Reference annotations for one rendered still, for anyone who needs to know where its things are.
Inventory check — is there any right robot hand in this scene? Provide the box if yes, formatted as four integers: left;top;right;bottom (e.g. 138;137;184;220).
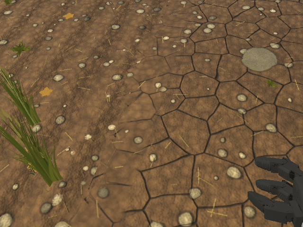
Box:
247;157;303;227

